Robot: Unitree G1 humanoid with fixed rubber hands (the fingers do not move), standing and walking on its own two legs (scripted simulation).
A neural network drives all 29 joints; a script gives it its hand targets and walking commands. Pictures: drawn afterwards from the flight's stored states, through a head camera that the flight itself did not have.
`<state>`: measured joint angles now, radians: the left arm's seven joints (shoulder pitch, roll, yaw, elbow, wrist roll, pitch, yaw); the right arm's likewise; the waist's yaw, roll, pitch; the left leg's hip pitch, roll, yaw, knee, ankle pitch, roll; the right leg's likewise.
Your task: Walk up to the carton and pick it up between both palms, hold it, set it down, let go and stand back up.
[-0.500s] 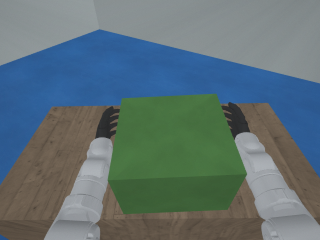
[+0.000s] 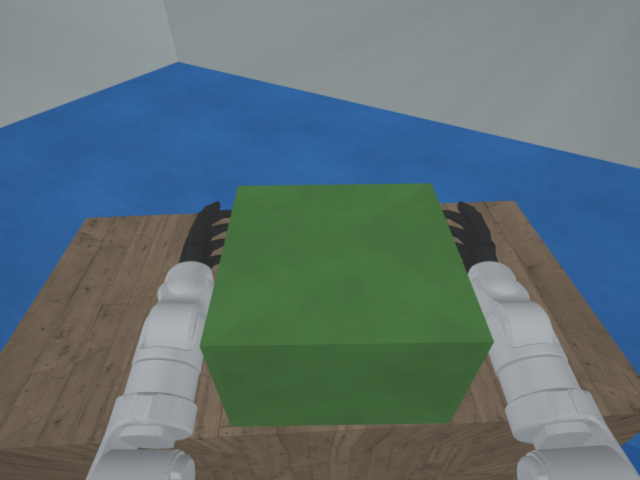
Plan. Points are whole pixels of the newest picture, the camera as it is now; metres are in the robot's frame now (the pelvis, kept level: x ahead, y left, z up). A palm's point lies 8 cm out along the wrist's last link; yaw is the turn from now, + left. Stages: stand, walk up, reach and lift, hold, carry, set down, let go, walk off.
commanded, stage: reach and lift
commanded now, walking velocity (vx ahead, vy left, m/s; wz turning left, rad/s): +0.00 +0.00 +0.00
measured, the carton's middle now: (337, 297) +0.34 +0.02 +0.09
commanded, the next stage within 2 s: hold in 0.94 s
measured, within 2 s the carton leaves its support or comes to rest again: neither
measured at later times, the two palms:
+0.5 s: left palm (194, 246) +0.36 +0.20 +0.16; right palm (483, 247) +0.38 -0.15 +0.15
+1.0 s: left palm (195, 244) +0.35 +0.19 +0.17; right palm (494, 247) +0.37 -0.16 +0.16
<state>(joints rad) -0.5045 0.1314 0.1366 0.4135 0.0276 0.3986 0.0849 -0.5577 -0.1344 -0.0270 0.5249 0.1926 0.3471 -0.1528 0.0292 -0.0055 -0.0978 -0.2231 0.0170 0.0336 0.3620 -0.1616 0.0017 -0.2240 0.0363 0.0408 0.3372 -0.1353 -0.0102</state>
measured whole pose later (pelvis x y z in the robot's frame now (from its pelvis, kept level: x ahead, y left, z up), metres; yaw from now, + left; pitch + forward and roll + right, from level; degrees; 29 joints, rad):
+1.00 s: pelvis +0.00 +0.00 +0.00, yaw +0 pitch +1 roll +0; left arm -0.50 0.13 0.15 0.28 0.04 0.55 0.07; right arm -0.56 -0.14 -0.03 0.41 0.19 0.46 -0.15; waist 0.01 -0.01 -0.15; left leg -0.21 0.02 0.03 0.35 -0.16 0.00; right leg -0.21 0.04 0.04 0.33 -0.13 -0.01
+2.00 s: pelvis +0.00 +0.00 +0.00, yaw +0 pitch +0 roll +0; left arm -0.51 0.13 0.15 0.24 0.06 0.61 0.05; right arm -0.56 -0.14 -0.05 0.37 0.19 0.51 -0.15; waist -0.01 -0.01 -0.14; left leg -0.20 0.02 0.03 0.36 -0.16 0.00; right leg -0.20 0.04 0.04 0.33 -0.13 -0.01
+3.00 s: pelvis +0.00 +0.00 +0.00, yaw +0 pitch +0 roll +0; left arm -0.51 0.13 0.15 0.23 0.06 0.63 0.05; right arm -0.56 -0.14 -0.05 0.36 0.19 0.51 -0.15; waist -0.01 -0.01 -0.15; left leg -0.20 0.02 0.03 0.36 -0.16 0.00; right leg -0.20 0.04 0.04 0.33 -0.13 -0.01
